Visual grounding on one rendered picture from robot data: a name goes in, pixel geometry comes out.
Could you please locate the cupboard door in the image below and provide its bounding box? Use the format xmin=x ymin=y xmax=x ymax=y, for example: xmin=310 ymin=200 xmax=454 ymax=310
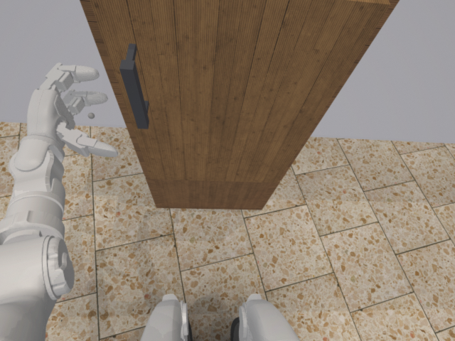
xmin=90 ymin=0 xmax=390 ymax=183

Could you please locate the left robot forearm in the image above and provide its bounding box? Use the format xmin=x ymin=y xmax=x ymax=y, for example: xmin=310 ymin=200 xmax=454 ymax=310
xmin=0 ymin=135 xmax=65 ymax=245

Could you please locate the robot left hand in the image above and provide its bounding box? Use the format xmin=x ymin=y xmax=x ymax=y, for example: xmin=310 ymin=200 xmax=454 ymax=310
xmin=27 ymin=63 xmax=118 ymax=157

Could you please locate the left robot upper arm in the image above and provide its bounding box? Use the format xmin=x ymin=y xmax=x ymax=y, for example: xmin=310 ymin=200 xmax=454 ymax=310
xmin=0 ymin=235 xmax=75 ymax=341

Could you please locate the right robot thigh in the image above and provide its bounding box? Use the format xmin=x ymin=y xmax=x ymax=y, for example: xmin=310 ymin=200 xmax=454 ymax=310
xmin=239 ymin=299 xmax=301 ymax=341

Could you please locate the right robot shin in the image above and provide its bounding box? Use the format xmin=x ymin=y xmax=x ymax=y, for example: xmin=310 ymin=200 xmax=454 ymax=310
xmin=239 ymin=294 xmax=262 ymax=341

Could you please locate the handle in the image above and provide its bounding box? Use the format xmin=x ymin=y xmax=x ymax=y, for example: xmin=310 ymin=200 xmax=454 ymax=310
xmin=119 ymin=43 xmax=149 ymax=129

